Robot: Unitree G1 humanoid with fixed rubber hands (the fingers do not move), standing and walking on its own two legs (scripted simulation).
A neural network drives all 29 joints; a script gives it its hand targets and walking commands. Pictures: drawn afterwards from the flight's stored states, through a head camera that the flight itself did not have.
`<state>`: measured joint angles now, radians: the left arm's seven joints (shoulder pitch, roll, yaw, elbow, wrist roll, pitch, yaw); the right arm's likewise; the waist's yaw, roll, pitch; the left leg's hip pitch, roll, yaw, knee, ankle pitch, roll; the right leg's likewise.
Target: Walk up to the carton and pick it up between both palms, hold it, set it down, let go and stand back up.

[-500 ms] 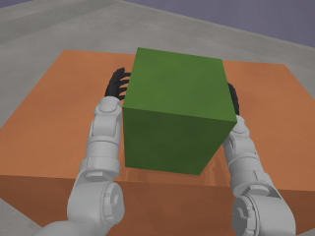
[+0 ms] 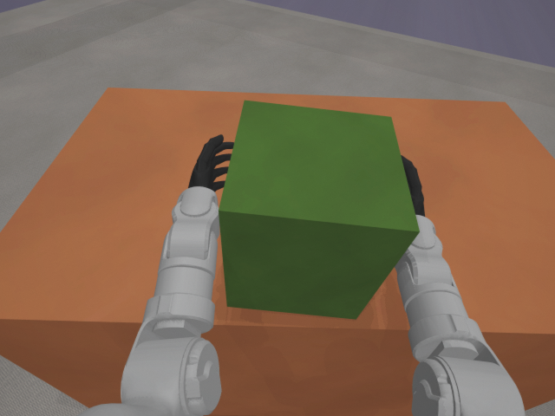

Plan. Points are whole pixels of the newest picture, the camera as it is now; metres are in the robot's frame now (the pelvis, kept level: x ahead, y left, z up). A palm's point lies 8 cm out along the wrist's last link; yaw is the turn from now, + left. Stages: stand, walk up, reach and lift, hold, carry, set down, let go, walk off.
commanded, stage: set down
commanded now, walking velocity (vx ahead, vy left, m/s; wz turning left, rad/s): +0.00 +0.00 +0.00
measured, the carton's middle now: (304, 217) +0.37 -0.03 +0.09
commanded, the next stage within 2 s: none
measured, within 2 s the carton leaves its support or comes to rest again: rests again in 0.56 s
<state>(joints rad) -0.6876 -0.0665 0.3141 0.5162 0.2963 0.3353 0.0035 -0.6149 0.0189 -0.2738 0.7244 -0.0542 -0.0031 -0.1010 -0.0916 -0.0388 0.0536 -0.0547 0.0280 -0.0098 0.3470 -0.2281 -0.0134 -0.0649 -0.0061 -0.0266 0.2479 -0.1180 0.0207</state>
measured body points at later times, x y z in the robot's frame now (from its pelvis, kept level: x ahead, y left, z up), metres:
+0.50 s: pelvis -0.01 +0.00 +0.00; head +0.01 +0.01 +0.45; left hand +0.42 +0.11 +0.10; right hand +0.37 -0.20 +0.09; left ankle -0.02 +0.12 -0.75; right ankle +0.01 -0.13 -0.75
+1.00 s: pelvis +0.00 +0.00 +0.00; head +0.02 +0.02 +0.45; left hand +0.42 +0.11 +0.09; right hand +0.38 -0.19 +0.09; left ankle -0.02 +0.12 -0.75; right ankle +0.01 -0.13 -0.75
